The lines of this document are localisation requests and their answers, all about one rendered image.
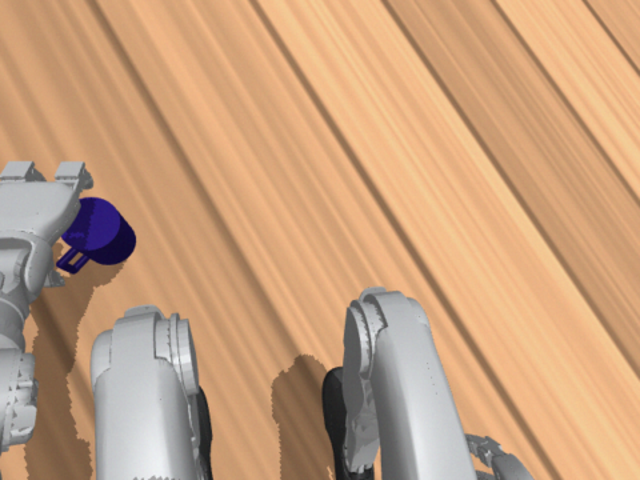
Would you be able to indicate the left robot foot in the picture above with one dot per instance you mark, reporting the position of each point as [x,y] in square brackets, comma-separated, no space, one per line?
[205,434]

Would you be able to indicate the left robot arm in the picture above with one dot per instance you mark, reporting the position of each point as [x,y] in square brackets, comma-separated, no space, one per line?
[24,263]

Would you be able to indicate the right robot foot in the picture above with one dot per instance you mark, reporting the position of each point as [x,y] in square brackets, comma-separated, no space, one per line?
[335,412]

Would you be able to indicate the left robot hand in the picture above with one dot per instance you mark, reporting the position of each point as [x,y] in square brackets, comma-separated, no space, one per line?
[28,203]

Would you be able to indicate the mug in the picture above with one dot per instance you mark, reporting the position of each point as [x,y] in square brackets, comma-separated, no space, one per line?
[100,233]

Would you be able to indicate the right robot hand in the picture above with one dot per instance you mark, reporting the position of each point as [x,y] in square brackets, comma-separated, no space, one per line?
[505,466]

